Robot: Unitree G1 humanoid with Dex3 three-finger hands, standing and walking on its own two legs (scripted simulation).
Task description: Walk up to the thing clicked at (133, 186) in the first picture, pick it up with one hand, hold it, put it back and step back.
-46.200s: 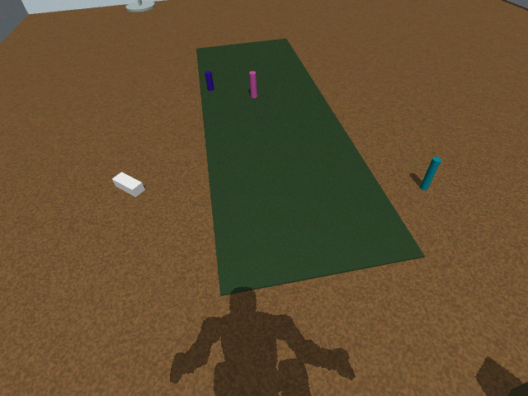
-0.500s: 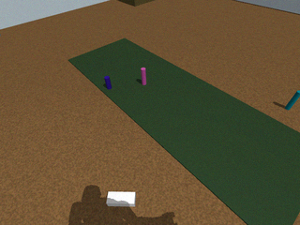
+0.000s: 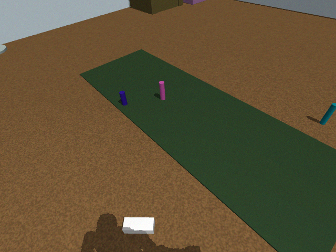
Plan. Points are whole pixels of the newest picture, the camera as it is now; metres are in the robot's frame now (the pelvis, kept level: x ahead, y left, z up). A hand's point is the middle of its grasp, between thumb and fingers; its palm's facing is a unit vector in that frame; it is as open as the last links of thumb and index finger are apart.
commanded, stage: stand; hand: left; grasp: from above
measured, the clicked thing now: (139, 225) +0.45 +0.24 -0.75
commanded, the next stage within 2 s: step back in 1.56 s
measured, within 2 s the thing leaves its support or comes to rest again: neither
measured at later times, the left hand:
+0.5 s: hand out of the picture +0.08 +0.23 -0.16, palm faces +0.00 -0.95 -0.32, open 7.4 cm
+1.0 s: hand out of the picture +0.11 +0.24 -0.16, palm faces +0.00 -0.94 -0.33, open 7.4 cm
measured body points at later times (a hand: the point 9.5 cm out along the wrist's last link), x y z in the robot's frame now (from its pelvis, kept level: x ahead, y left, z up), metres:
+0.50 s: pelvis +0.02 -0.01 +0.00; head +0.02 -0.01 +0.45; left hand +0.08 +0.28 -0.14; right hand +0.07 -0.29 -0.14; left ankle +0.03 +0.12 -0.75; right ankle +0.01 -0.13 -0.75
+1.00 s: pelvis +0.03 +0.00 +0.00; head +0.03 -0.01 +0.45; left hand +0.11 +0.29 -0.13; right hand +0.10 -0.30 -0.13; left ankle +0.03 +0.12 -0.75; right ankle +0.01 -0.13 -0.75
